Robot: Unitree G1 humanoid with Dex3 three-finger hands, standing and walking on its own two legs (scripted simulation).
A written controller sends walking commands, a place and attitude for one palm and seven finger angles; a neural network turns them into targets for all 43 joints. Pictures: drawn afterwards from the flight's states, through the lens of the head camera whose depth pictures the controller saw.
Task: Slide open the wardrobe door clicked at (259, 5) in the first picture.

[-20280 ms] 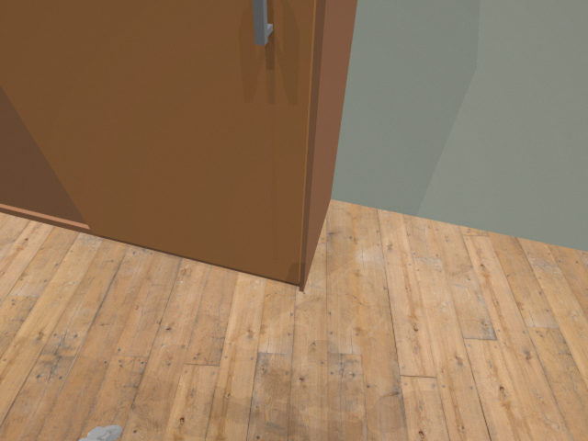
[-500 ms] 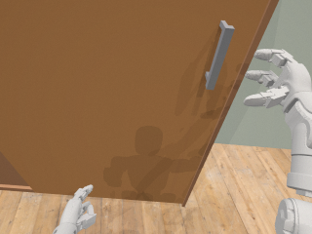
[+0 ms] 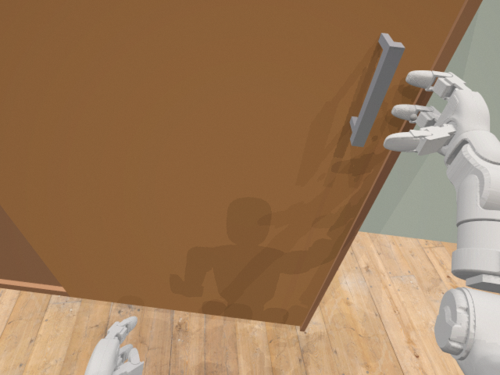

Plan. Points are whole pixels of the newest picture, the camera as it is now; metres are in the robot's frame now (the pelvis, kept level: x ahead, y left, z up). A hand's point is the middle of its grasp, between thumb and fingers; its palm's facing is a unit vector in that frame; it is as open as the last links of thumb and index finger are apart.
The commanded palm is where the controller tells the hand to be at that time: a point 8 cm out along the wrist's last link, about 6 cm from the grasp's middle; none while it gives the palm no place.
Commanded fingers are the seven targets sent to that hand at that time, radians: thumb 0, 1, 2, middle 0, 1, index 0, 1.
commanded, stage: move the hooked fingers beside the handle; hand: right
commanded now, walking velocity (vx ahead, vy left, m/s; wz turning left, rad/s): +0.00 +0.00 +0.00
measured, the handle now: (370, 92) +0.47 -0.13 +0.27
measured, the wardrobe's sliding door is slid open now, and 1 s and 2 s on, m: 0.00 0.00 0.00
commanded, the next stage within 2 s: feel for the door with the fingertips in 0.90 s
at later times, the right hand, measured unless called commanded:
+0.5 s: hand (414, 117) +0.41 -0.18 +0.27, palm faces +0.06 +1.00 -0.02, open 14.0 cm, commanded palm +0.38 -0.23 +0.27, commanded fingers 0.00 0.50 -0.30 0.30 1.20 0.30 1.20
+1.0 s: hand (413, 118) +0.40 -0.18 +0.27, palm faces +0.05 +1.00 -0.01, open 14.0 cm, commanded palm +0.38 -0.23 +0.27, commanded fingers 0.00 0.50 -0.30 0.30 1.20 0.30 1.20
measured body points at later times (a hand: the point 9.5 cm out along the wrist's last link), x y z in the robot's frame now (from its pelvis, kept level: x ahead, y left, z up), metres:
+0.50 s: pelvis -0.01 +0.00 +0.00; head -0.03 +0.02 +0.45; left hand +0.16 +0.23 -0.09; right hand +0.40 -0.24 +0.27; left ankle -0.01 +0.10 -0.74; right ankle -0.02 -0.11 -0.74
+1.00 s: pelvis +0.00 -0.01 +0.00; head -0.03 +0.01 +0.45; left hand +0.15 +0.24 -0.10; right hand +0.40 -0.23 +0.27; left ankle -0.01 +0.10 -0.74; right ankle -0.02 -0.11 -0.74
